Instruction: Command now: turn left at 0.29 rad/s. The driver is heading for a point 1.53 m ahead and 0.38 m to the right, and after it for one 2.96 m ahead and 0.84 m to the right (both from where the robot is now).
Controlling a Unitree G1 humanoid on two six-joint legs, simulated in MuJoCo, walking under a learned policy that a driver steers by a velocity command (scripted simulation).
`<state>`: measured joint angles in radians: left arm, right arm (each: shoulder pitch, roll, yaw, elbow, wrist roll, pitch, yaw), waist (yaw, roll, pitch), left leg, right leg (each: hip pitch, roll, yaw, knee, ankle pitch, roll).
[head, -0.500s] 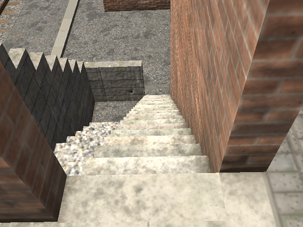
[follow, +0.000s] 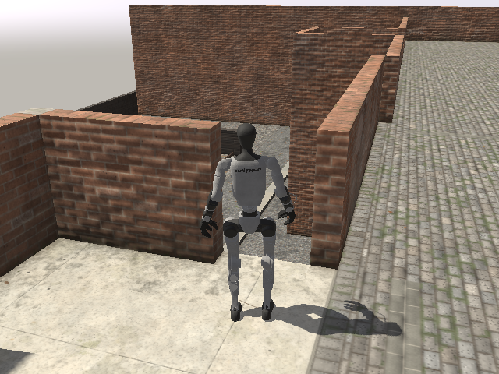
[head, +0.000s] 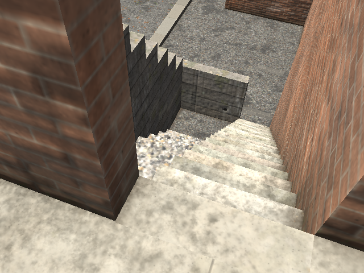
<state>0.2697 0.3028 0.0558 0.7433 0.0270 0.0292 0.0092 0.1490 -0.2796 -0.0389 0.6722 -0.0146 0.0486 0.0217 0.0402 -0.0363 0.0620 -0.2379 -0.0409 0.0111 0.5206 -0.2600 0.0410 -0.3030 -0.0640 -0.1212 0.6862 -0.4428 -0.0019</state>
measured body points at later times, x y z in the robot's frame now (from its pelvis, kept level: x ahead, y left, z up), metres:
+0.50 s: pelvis -0.02 -0.01 +0.01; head -0.02 -0.02 +0.46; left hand +0.05 +0.25 -0.12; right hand +0.08 -0.26 -0.13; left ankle +0.00 +0.09 -0.73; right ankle -0.03 -0.12 -0.73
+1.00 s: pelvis -0.02 -0.02 +0.01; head -0.02 -0.03 +0.46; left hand +0.00 +0.21 -0.14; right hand +0.00 -0.26 -0.15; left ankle +0.00 +0.09 -0.73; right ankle -0.03 -0.12 -0.73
